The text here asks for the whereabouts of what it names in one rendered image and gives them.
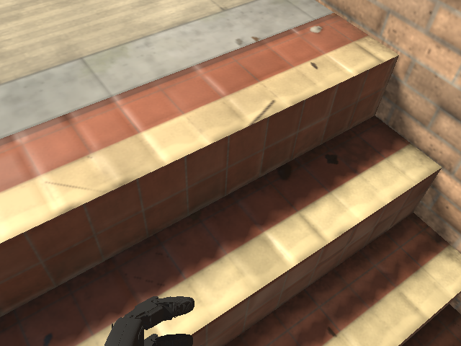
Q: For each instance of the robot left hand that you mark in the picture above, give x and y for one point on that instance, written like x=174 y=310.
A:
x=129 y=330

